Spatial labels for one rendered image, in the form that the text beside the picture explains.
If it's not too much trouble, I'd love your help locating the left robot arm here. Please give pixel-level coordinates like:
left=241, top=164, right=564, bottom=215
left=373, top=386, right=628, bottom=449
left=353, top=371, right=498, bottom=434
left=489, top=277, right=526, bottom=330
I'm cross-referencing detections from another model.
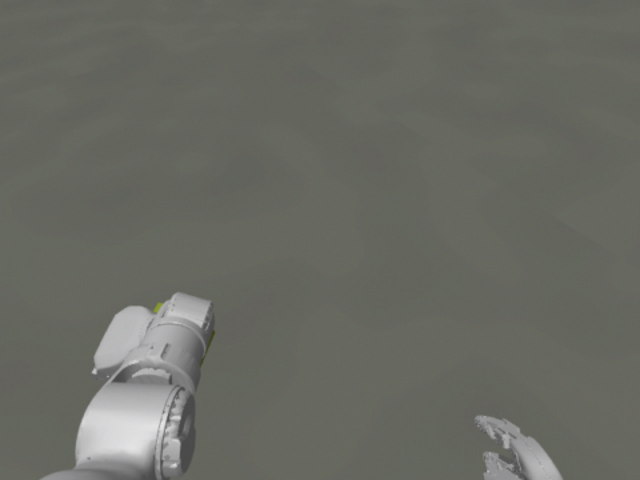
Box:
left=40, top=292, right=215, bottom=480

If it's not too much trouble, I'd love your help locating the right robot hand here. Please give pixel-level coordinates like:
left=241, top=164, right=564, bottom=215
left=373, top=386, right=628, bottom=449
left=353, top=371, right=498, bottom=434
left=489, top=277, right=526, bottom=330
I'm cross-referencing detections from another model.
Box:
left=475, top=415, right=564, bottom=480

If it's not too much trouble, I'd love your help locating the carton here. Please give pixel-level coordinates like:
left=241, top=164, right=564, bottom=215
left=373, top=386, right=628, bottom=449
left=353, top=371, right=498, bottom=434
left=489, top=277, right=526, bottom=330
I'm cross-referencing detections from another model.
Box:
left=154, top=303, right=215, bottom=368

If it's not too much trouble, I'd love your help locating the left robot hand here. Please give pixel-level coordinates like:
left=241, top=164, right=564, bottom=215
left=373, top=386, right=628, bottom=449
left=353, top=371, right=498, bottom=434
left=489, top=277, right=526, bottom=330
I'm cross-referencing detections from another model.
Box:
left=92, top=306, right=157, bottom=384

